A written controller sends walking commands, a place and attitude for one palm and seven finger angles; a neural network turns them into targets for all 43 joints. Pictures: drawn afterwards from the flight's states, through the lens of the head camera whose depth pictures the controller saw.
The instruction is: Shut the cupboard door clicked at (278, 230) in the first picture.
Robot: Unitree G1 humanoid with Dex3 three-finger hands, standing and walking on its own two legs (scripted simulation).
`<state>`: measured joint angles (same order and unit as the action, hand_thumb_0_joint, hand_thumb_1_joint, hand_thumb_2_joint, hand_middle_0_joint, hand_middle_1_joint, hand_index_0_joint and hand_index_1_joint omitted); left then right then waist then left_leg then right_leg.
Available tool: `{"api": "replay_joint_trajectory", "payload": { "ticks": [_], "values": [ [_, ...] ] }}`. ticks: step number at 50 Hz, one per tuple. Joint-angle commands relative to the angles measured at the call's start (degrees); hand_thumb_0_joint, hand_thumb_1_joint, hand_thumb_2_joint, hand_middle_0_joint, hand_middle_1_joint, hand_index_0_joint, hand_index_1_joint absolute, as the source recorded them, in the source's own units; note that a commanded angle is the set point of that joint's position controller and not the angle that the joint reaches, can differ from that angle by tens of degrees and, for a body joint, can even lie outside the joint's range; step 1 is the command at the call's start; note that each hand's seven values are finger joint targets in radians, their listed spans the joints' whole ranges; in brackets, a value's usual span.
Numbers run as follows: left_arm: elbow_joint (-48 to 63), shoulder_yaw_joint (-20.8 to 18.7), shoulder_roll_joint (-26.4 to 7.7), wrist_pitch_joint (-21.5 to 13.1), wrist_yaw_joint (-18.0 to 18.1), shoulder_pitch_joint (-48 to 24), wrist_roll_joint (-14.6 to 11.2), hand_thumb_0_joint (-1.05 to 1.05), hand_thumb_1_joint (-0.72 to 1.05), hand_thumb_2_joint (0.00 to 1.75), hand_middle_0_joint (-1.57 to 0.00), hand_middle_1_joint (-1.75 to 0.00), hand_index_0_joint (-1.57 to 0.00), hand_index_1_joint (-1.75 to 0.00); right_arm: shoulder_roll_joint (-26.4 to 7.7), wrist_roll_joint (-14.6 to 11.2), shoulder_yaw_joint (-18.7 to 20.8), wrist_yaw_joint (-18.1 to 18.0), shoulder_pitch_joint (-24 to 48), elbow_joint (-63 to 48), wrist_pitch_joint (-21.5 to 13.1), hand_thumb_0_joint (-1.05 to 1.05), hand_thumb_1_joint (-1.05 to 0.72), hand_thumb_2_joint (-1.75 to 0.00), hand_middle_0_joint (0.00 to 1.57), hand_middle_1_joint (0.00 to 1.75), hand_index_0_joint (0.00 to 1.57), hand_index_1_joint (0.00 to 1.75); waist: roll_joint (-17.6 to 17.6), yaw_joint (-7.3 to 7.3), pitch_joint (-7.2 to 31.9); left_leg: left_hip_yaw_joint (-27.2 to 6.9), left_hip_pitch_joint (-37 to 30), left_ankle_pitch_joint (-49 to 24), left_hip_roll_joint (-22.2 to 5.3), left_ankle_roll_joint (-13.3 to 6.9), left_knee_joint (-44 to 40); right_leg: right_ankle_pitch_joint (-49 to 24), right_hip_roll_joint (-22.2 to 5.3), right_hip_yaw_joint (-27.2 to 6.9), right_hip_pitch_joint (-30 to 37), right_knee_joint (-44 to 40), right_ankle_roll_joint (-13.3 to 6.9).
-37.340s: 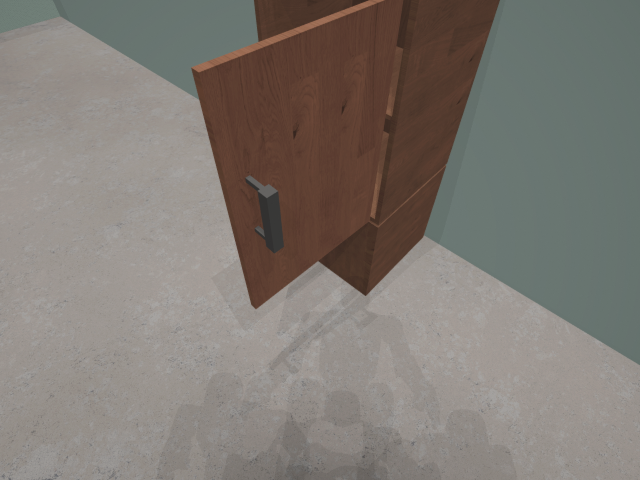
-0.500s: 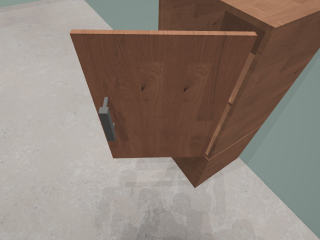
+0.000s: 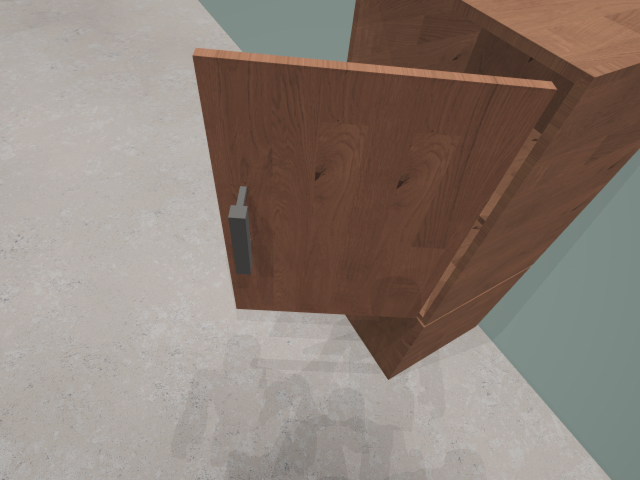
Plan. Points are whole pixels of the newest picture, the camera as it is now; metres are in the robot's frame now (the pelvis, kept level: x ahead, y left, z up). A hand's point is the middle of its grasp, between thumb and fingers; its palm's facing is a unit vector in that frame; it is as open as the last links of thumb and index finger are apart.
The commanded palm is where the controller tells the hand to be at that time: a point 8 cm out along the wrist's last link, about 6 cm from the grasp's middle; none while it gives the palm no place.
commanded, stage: come to a stop and stand still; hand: left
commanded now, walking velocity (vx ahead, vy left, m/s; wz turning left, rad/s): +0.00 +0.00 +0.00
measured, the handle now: (243, 231) +0.46 +0.16 -0.02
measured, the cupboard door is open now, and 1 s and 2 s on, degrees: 59 59 59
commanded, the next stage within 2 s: look again from close up in 0.40 s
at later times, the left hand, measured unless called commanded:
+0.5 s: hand out of the picture -0.02 +0.15 -0.17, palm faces -0.01 -0.99 -0.16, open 7.3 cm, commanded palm none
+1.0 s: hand out of the picture +0.01 +0.19 -0.17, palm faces -0.02 -0.97 -0.24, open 7.4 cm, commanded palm none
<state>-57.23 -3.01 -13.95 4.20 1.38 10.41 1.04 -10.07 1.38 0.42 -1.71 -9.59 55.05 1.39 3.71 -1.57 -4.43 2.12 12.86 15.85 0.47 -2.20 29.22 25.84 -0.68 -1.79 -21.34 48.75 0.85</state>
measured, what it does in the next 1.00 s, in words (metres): steps on the spot: right foot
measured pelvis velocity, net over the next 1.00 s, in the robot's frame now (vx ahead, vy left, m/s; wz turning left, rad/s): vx -0.02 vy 0.00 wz -0.02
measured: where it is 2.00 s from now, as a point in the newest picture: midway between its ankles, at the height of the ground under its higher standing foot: outside the picture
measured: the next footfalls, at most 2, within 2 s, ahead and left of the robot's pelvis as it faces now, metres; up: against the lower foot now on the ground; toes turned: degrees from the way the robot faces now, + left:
right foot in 0.14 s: -0.01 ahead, -0.12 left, +0.00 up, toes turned -1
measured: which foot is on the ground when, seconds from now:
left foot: down 0.00-1.00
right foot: up 0.00-0.12, down 0.14-1.00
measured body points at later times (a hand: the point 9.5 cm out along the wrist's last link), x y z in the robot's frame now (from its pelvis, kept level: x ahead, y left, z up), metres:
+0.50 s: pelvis -0.02 -0.01 +0.01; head -0.01 +0.00 +0.46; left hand -0.02 +0.20 -0.16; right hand -0.05 -0.24 -0.15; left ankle +0.00 +0.10 -0.74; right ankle -0.05 -0.12 -0.74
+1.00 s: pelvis -0.02 +0.00 +0.00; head +0.00 -0.01 +0.45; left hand +0.01 +0.24 -0.15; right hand +0.01 -0.23 -0.16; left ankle +0.00 +0.10 -0.74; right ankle -0.05 -0.12 -0.74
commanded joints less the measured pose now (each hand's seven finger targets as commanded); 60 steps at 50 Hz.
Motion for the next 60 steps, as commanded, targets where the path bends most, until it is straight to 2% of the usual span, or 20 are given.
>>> {"api": "replay_joint_trajectory", "payload": {
  "ticks": [1,3,5,7,8,10,21,24,25,27,28,32,43,54,55,56,57,58,59,60],
  "values": [
    [2.15,0.30,-1.84,-1.81,0.01,1.99,-0.25,0.00,0.90,0.90,-0.20,-0.30,-0.20,-0.30,-9.93,-0.25,2.33,-0.76,-2.31,-1.21,-1.21,0.00,-0.90,-0.90,0.20,0.30,0.20,0.30,-12.24,1.44,5.89,-10.31,-5.18,-27.57,-14.10,-7.46,-10.57,0.28,-0.28,0.92,4.01,-5.86,0.34],
    [1.25,0.70,-1.61,-2.34,0.01,3.69,-0.16,0.00,0.90,0.90,-0.20,-0.30,-0.20,-0.30,-9.33,-0.64,2.42,-0.72,-2.96,0.00,-1.28,0.00,-0.90,-0.90,0.20,0.30,0.20,0.30,-10.38,1.07,5.67,-10.11,-6.02,-28.91,-13.50,-6.79,-8.99,-4.53,-0.12,1.74,7.74,-15.73,0.12],
    [-0.75,0.97,-2.01,-3.24,0.44,7.38,-0.24,0.00,0.90,0.90,-0.20,-0.30,-0.20,-0.30,-8.29,-1.38,2.31,-0.51,-2.91,0.74,-1.47,0.00,-0.90,-0.90,0.20,0.30,0.20,0.30,-6.85,0.21,6.89,-8.77,-3.98,-21.76,-9.97,-3.15,-6.10,-17.19,-1.33,-1.50,14.39,-28.47,-0.58],
    [-1.02,1.29,-4.14,-4.06,0.54,5.34,-0.07,0.00,0.90,0.90,-0.20,-0.30,-0.20,-0.30,-5.93,-1.78,1.92,0.09,-3.88,1.12,-1.41,0.00,-0.90,-0.90,0.20,0.30,0.20,0.30,-2.91,2.71,3.92,-5.39,-2.90,-7.02,-4.97,1.20,-7.04,-19.66,-8.18,-7.82,10.40,-30.93,-3.51],
    [-1.19,1.32,-3.84,-4.15,0.43,4.71,0.02,0.00,0.90,0.90,-0.20,-0.30,-0.20,-0.30,-5.29,-1.51,1.95,0.36,-4.13,1.79,-1.24,0.00,-0.90,-0.90,0.20,0.30,0.20,0.30,-3.58,2.82,3.02,-4.80,-4.88,-11.22,-4.40,1.48,-7.19,-23.21,-7.33,-6.87,8.83,-29.75,-3.61],
    [-2.29,1.58,-2.70,-5.03,0.63,5.58,-0.35,0.00,0.90,0.90,-0.20,-0.30,-0.20,-0.30,-6.11,-1.23,1.80,0.09,-5.48,3.53,-1.58,0.00,-0.90,-0.90,0.20,0.30,0.20,0.30,4.64,2.85,6.70,-4.05,-7.57,-13.90,-5.38,1.56,-6.33,-28.13,-6.46,-6.11,11.15,-29.15,-3.37],
    [-5.11,2.05,-0.33,-4.37,0.73,7.68,-0.53,0.00,0.90,0.90,-0.20,-0.30,-0.20,-0.30,-4.39,-0.85,0.57,-0.10,-8.53,8.67,-1.53,0.00,-0.90,-0.90,0.20,0.30,0.20,0.30,-3.30,2.07,-2.29,-4.40,-3.23,-3.84,-5.12,1.68,-11.83,-10.79,-4.38,-5.86,8.29,-33.55,-2.91],
    [-5.64,2.07,0.11,-4.35,0.69,8.52,-0.56,0.00,0.90,0.90,-0.20,-0.30,-0.20,-0.30,-4.03,-0.85,0.48,-0.30,-9.79,9.00,-1.74,0.00,-0.90,-0.90,0.20,0.30,0.20,0.30,-4.33,1.82,-1.24,-4.56,-3.09,-4.16,-5.28,1.51,-12.01,-11.88,-4.24,-5.57,9.41,-33.21,-2.94],
    [-6.22,2.90,-0.85,-6.99,2.82,11.64,0.68,0.00,0.90,0.90,-0.20,-0.30,-0.20,-0.30,-5.50,-0.95,0.00,0.60,-4.46,5.31,-3.27,0.00,-0.90,-0.90,0.20,0.30,0.20,0.30,-9.87,0.24,-2.37,-2.74,0.57,-12.47,-5.98,2.61,-0.39,-27.63,-6.80,-4.91,7.80,-30.08,-2.62],
    [-2.78,2.44,-3.13,-6.81,1.98,7.59,-0.24,0.00,0.90,0.90,-0.20,-0.30,-0.20,-0.30,-3.61,-0.47,0.06,0.82,-10.41,4.03,-2.87,0.00,-0.90,-0.90,0.20,0.30,0.20,0.30,-10.08,3.68,2.15,-4.61,0.40,-1.42,-4.85,1.72,-2.70,-7.01,-5.80,-5.14,6.12,-27.47,-4.81],
    [-2.48,2.37,-2.07,-7.04,1.69,8.25,-0.09,0.00,0.90,0.90,-0.20,-0.30,-0.20,-0.30,-3.21,-0.10,-0.01,0.82,-11.36,3.67,-3.61,0.00,-0.90,-0.90,0.20,0.30,0.20,0.30,-12.23,2.80,4.46,-5.54,0.26,-8.05,-5.51,1.14,-2.71,-13.42,-5.00,-3.68,7.80,-25.70,-5.03],
    [-2.79,2.94,-0.22,-6.22,1.21,8.63,-0.30,0.00,0.90,0.90,-0.20,-0.30,-0.20,-0.30,-4.55,-0.49,0.23,0.41,-11.33,2.31,-3.23,0.00,-0.90,-0.90,0.20,0.30,0.20,0.30,-3.22,2.44,0.85,-6.82,2.84,-2.13,-5.55,-0.07,-5.23,-6.71,-3.33,-3.63,6.15,-25.41,-4.39],
    [-1.58,2.53,-2.11,-6.12,1.05,8.36,-0.06,0.00,0.90,0.90,-0.20,-0.30,-0.20,-0.30,-5.97,-0.62,0.56,0.46,-8.78,3.52,-3.75,0.00,-0.90,-0.90,0.20,0.30,0.20,0.30,-0.54,1.63,0.32,-6.17,0.85,-6.57,-5.63,-0.72,-7.19,-12.48,-3.59,-3.63,6.30,-24.61,-3.47],
    [-1.95,2.17,-5.24,-6.01,0.73,6.34,-0.08,0.00,0.90,0.90,-0.20,-0.30,-0.20,-0.30,-8.95,-0.68,0.83,0.30,-3.61,4.38,-3.83,0.00,-0.90,-0.90,0.20,0.30,0.20,0.30,-2.99,1.48,2.40,-5.10,-3.21,-11.50,-5.98,-0.37,-6.85,-18.15,-4.31,-4.38,7.83,-25.77,-3.03],
    [-3.36,2.32,-2.21,-6.69,3.03,11.72,0.50,0.00,0.90,0.90,-0.20,-0.30,-0.20,-0.30,-8.06,-1.27,0.78,0.53,-1.54,1.10,-3.57,0.00,-0.90,-0.90,0.20,0.30,0.20,0.30,-0.59,0.23,3.36,-3.33,-2.19,-18.55,-7.74,1.25,3.89,-33.71,-7.00,-6.20,8.42,-26.87,-1.56],
    [91.11,-25.09,-38.72,-22.47,4.04,-38.95,-6.32,0.00,0.90,0.90,-0.20,-0.30,-0.20,-0.30,-19.10,-2.05,4.08,-4.45,-7.91,-14.00,-13.98,0.00,-0.90,-0.90,0.20,0.30,0.20,0.30,-4.91,8.45,24.25,-6.05,-19.83,-25.94,-4.13,-0.03,4.82,-35.35,-1.56,1.70,7.15,-12.20,-1.88],
    [69.28,0.41,-5.65,-17.74,3.77,3.74,-7.47,0.00,0.90,0.90,-0.22,-0.32,-0.22,-0.32,-11.72,-4.65,0.87,-5.60,-1.92,-14.25,-18.36,0.00,-0.90,-0.90,0.20,0.30,0.20,0.30,-25.67,2.68,33.42,-6.46,-25.56,-35.93,-5.13,1.03,2.97,-19.74,1.13,5.81,-0.19,-6.19,-1.37],
    [68.45,3.78,5.88,-10.39,3.76,19.28,-11.08,0.00,0.90,0.90,-0.24,-0.34,-0.24,-0.34,-9.31,-3.41,1.02,-3.91,-1.32,-16.37,-20.51,0.00,-0.90,-0.90,0.20,0.30,0.20,0.30,-26.69,1.09,28.72,-6.43,-19.69,-43.14,-4.65,4.08,-0.41,-12.00,1.40,7.26,-0.14,-5.53,-1.78],
    [63.68,2.34,3.43,-10.80,4.36,10.12,-9.54,0.00,0.90,0.90,-0.25,-0.36,-0.25,-0.36,-8.99,-3.76,1.77,-1.94,-3.37,-15.13,-21.45,0.00,-0.90,-0.90,0.20,0.30,0.20,0.30,-14.07,5.18,14.30,-7.37,-7.83,-32.60,-4.41,4.17,0.43,-9.48,0.81,6.34,-6.30,-7.94,-1.15],
    [59.68,1.13,5.61,-12.96,3.00,11.70,-10.27,0.00,0.90,0.90,-0.27,-0.38,-0.27,-0.38,-10.05,-2.88,3.45,-1.11,-2.79,-17.41,-21.63,0.00,-0.90,-0.90,0.20,0.30,0.20,0.30,-8.57,4.18,5.74,-6.99,1.13,-19.25,-3.10,3.82,2.89,-9.09,0.98,7.44,-9.20,-11.45,-1.44]
  ]
}}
